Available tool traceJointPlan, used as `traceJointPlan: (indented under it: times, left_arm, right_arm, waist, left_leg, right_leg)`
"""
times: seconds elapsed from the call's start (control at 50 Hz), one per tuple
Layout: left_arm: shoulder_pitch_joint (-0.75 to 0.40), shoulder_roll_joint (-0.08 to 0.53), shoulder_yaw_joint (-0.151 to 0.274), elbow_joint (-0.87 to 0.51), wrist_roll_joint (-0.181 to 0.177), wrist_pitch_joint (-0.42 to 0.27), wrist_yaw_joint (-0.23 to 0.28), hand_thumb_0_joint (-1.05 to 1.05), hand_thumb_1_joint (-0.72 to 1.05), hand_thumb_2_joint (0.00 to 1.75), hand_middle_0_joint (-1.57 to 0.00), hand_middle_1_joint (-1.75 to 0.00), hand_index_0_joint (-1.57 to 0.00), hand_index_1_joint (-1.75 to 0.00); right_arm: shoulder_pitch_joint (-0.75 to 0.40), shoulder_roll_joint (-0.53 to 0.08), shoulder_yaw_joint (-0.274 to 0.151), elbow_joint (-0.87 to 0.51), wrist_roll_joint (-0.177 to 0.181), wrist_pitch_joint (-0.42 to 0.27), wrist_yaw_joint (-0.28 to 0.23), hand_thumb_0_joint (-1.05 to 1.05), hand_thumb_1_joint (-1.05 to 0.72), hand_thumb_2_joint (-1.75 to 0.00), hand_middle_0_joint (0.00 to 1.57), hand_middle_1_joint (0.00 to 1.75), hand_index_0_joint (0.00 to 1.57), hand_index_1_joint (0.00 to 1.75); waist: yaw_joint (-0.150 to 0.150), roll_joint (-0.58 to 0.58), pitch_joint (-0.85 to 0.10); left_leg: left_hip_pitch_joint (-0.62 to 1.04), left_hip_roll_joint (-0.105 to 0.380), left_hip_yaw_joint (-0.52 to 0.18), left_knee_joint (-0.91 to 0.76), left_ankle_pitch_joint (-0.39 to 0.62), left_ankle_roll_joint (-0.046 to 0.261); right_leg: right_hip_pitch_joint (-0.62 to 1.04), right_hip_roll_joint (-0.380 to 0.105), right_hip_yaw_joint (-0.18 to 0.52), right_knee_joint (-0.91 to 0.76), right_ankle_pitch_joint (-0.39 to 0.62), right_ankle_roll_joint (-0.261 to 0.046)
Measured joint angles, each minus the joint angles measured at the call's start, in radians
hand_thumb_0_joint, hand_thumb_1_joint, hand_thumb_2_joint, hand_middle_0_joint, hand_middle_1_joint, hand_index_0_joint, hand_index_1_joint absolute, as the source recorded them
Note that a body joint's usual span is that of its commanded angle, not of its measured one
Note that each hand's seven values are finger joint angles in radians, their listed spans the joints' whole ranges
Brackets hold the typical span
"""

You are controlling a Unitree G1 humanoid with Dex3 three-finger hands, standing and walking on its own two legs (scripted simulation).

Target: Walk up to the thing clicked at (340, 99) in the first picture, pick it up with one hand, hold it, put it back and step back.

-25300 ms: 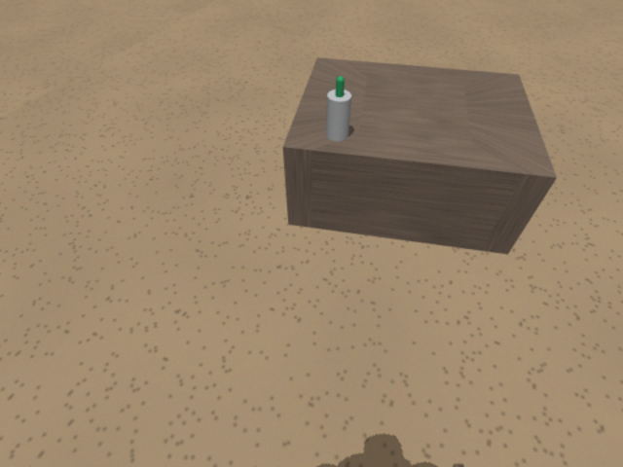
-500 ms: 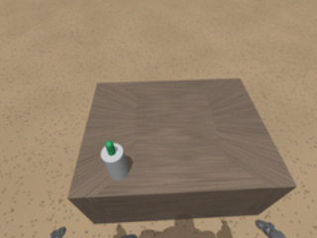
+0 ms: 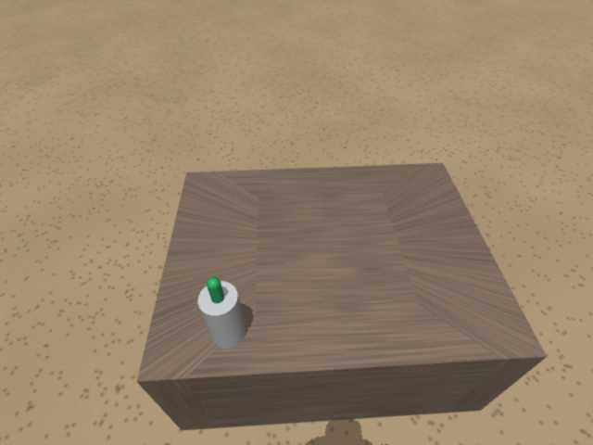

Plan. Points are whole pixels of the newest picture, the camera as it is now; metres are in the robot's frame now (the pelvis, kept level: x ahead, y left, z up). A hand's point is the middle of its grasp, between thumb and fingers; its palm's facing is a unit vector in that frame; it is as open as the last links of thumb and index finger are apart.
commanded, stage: stand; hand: left
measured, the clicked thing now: (221, 308) +0.45 +0.19 -0.24
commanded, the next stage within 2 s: step back in 1.84 s
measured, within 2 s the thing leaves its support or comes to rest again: neither
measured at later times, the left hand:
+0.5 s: hand out of the picture +0.04 +0.25 -0.16, palm faces -0.03 -0.94 -0.34, open 7.4 cm
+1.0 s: hand out of the picture +0.08 +0.25 -0.15, palm faces -0.03 -0.94 -0.34, open 7.4 cm
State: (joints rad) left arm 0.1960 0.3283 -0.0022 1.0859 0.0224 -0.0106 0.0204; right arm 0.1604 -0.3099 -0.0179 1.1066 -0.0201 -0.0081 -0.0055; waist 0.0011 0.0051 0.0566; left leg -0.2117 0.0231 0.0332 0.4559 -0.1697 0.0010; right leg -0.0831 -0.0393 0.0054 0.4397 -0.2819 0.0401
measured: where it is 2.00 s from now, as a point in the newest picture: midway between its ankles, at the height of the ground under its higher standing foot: outside the picture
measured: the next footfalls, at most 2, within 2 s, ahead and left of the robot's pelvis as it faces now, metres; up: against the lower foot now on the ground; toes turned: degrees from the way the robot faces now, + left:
none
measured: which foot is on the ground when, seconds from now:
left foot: down 0.00-1.00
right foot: down 0.00-1.00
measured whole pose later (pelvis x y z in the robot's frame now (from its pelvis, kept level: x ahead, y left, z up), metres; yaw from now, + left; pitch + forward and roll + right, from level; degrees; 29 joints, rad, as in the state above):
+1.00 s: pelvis +0.02 +0.00 +0.01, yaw -1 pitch -3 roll +0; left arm 0.13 0.34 0.01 1.14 0.01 -0.01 0.01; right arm 0.10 -0.34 -0.01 1.17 -0.01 -0.01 0.00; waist -0.01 0.00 0.07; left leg -0.17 0.02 0.05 0.36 -0.15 0.00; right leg -0.04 -0.04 0.02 0.33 -0.25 0.04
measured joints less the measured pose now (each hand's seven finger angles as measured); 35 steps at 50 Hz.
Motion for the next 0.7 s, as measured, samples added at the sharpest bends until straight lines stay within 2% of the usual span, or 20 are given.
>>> traceJointPlan:
  times: [0.32,0.7]
  left_arm:
    - [-0.020,0.005,0.005,0.071,-0.002,-0.001,-0.007,0.01,0.90,0.90,-0.20,-0.30,-0.20,-0.30]
    - [-0.047,0.003,0.005,0.070,-0.007,-0.002,-0.010,0.01,0.90,0.90,-0.20,-0.30,-0.20,-0.30]
  right_arm:
    - [-0.024,-0.020,-0.005,0.046,0.005,0.003,0.003,0.01,-0.91,-0.90,0.20,0.30,0.20,0.30]
    - [-0.047,-0.023,0.004,0.056,0.009,0.000,0.005,0.01,-0.91,-0.90,0.20,0.30,0.20,0.30]
  waist:
    - [-0.001,0.002,0.006]
    - [-0.006,-0.005,0.009]
  left_leg:
    - [0.023,0.003,0.001,-0.065,0.040,-0.003]
    - [0.035,0.002,0.010,-0.086,0.037,-0.003]
  right_leg:
    - [0.020,0.004,0.000,-0.061,0.040,-0.001]
    - [0.030,0.002,0.008,-0.088,0.042,0.000]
